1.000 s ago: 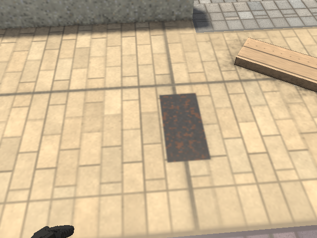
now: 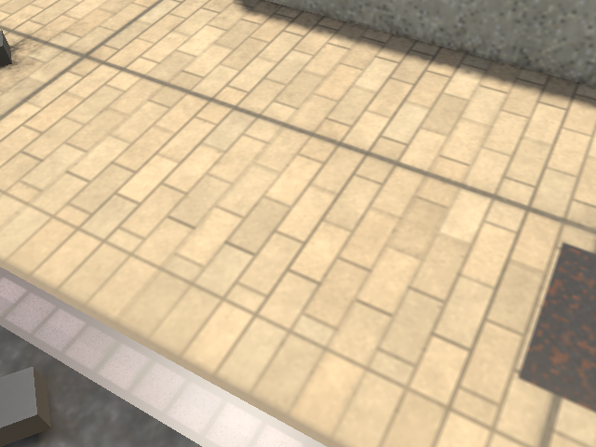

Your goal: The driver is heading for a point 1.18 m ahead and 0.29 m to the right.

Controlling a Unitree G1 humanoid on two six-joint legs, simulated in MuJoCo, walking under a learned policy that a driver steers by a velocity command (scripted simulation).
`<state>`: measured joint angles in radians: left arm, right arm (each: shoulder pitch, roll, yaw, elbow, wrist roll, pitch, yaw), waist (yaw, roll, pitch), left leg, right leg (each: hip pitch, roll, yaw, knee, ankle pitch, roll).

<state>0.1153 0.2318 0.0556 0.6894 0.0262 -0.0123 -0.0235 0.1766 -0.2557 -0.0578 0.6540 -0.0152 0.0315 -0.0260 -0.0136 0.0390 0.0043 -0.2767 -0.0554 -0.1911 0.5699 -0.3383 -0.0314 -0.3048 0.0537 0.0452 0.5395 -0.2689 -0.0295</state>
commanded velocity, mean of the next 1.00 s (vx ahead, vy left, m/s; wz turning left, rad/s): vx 0.00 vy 0.00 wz -0.38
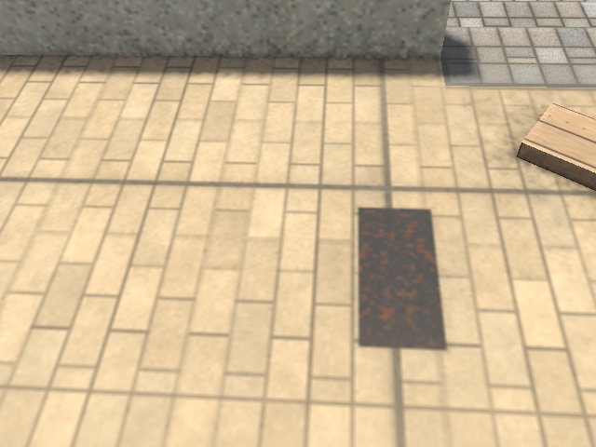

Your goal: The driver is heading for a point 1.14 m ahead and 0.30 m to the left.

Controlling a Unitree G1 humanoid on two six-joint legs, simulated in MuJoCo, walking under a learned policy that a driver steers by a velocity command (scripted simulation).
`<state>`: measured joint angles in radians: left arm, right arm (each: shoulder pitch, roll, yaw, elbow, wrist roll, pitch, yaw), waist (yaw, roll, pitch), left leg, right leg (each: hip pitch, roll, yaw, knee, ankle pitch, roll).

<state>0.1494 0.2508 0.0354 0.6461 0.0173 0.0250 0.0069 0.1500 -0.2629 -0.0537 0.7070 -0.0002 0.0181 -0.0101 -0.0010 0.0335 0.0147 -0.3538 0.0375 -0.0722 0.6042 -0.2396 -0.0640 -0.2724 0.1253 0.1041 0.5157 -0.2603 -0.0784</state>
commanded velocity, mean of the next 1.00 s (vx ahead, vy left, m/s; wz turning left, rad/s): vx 0.26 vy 0.00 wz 0.37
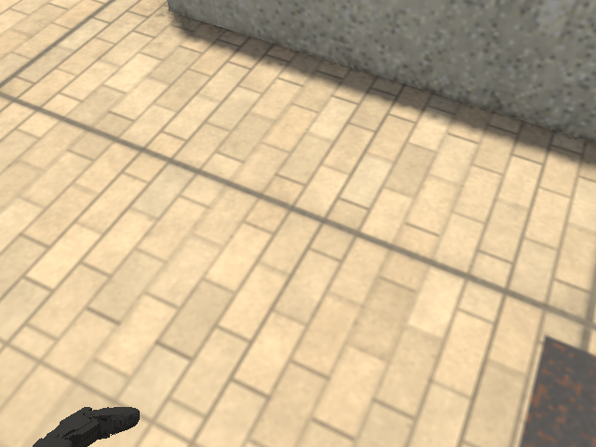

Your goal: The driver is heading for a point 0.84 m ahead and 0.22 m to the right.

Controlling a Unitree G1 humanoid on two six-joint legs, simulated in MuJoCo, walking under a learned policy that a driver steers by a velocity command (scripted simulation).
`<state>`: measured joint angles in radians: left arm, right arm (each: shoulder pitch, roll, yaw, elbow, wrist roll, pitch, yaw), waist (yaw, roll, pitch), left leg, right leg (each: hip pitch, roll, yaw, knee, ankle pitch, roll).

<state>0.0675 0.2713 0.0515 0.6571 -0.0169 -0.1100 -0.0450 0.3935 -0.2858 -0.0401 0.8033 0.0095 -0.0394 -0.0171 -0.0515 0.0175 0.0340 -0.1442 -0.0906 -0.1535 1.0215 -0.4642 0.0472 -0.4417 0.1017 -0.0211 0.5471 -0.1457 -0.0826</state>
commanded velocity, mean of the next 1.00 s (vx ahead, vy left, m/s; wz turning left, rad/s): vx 0.49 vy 0.00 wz -0.48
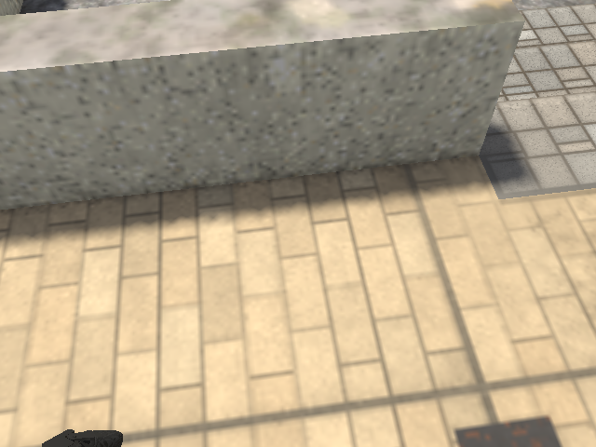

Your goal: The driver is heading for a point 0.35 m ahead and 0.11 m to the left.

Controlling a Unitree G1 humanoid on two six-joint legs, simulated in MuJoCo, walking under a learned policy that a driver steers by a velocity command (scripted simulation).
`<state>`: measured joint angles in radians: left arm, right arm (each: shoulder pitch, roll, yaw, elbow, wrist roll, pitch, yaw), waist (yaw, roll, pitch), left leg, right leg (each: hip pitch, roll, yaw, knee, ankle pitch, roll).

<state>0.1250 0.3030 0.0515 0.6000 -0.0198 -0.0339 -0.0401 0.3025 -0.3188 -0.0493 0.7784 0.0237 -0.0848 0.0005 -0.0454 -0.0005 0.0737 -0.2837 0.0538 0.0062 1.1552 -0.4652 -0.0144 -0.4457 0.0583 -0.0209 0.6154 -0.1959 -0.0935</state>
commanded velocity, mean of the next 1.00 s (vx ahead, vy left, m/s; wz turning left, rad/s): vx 0.24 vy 0.00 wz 0.07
